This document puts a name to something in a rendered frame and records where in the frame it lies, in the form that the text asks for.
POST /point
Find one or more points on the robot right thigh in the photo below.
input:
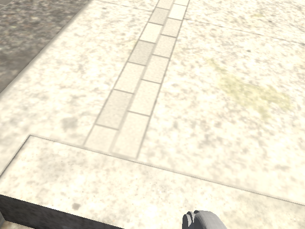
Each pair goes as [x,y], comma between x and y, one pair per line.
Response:
[200,219]

